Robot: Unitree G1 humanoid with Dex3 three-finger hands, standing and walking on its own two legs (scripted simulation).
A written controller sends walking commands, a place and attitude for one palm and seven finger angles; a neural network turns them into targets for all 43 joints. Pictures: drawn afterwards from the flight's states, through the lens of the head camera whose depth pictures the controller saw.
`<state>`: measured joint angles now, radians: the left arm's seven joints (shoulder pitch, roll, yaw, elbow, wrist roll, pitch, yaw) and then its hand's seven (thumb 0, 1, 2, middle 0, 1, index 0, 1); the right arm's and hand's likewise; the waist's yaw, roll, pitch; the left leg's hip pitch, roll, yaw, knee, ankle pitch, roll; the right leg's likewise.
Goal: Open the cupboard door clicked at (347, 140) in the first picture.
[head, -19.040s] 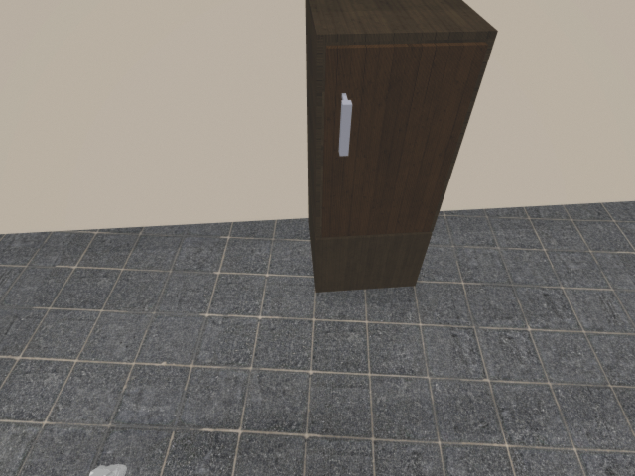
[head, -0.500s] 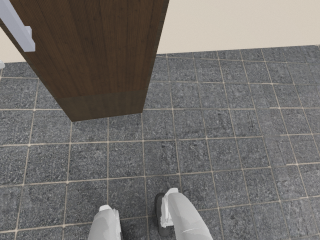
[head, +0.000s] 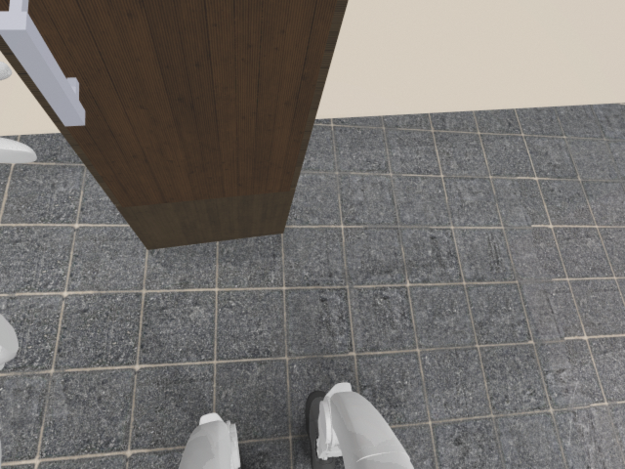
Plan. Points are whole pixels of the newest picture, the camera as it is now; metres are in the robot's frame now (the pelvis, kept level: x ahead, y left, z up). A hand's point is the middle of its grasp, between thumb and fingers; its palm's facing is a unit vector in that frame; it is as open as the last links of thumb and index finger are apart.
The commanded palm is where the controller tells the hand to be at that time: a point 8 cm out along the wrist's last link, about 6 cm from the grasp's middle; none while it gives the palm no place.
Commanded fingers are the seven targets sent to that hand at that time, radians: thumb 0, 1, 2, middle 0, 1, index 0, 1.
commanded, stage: move the hooked fingers beside the handle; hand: left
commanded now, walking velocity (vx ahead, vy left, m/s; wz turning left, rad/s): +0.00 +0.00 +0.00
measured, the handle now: (49, 61) +0.57 +0.24 +0.06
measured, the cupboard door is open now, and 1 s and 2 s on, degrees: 0 0 0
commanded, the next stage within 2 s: slide the fingers in behind the handle in 0.30 s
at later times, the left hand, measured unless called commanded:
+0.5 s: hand out of the picture +0.51 +0.29 +0.07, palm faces +0.08 -1.00 -0.03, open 14.0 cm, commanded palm +0.49 +0.32 +0.06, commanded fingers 0.00 -0.50 0.30 -0.30 -1.20 -0.30 -1.20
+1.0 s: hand (25, 98) +0.52 +0.25 +0.07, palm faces +0.06 -1.00 -0.03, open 14.0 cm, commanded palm +0.50 +0.29 +0.06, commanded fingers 0.00 -0.50 0.30 -0.30 -1.20 -0.30 -1.20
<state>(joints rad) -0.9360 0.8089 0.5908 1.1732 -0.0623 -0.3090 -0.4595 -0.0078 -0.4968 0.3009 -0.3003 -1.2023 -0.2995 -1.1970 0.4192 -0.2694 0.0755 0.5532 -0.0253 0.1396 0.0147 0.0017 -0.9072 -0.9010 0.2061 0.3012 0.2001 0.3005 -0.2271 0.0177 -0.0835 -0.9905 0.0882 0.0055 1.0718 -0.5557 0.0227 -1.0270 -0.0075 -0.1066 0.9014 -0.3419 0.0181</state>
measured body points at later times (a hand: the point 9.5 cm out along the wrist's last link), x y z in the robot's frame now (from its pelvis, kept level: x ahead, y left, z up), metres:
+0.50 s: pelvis -0.01 -0.01 -0.01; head +0.16 +0.03 +0.40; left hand +0.50 +0.34 +0.07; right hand -0.01 -0.28 -0.10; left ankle -0.04 +0.09 -0.67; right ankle +0.04 -0.14 -0.67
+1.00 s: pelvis -0.02 +0.00 -0.01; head +0.16 +0.03 +0.41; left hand +0.51 +0.31 +0.07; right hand -0.03 -0.26 -0.10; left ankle -0.04 +0.09 -0.67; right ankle +0.04 -0.14 -0.67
